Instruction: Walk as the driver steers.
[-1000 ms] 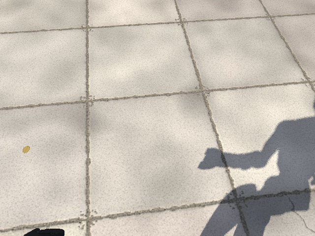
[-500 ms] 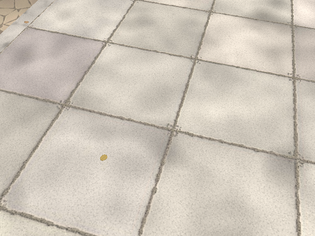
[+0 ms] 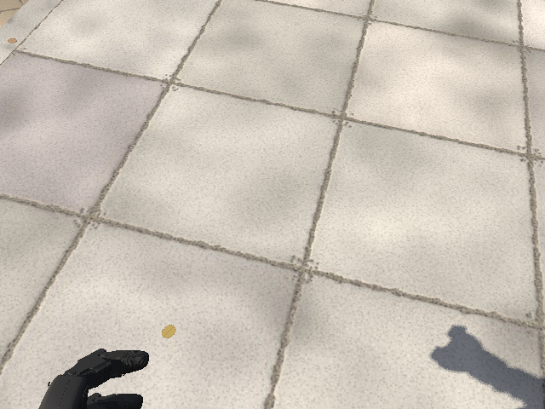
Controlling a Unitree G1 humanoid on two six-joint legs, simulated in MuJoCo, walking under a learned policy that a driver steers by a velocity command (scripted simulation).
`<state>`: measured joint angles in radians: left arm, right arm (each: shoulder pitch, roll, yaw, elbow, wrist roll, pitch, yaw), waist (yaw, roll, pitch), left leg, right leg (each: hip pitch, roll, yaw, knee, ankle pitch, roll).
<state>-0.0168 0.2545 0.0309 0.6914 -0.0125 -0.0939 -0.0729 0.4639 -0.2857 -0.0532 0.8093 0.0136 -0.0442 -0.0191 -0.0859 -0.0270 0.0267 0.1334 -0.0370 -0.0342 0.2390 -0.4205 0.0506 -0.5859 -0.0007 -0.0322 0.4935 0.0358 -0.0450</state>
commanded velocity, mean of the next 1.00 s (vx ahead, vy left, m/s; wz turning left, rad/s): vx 0.19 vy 0.00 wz -0.46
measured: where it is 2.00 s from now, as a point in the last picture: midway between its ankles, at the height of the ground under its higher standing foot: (370, 335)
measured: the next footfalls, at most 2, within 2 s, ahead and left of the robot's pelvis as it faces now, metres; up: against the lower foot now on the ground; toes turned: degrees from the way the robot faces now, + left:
right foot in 0.04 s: +0.22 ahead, -0.11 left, +0.00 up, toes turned -2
left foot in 0.48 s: +0.44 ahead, +0.08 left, +0.00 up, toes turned -19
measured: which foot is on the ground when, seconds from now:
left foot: down 0.00-0.06, up 0.08-0.46, down 0.48-0.90, up 0.92-1.00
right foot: up 0.00-0.02, down 0.04-0.48, up 0.50-0.88, down 0.90-1.00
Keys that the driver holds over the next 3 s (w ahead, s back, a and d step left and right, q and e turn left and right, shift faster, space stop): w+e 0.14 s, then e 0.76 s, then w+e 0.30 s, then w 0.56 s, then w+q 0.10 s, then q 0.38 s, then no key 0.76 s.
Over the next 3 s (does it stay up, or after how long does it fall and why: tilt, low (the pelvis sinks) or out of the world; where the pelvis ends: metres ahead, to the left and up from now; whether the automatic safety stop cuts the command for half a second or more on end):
stays up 0.73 -0.43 0.01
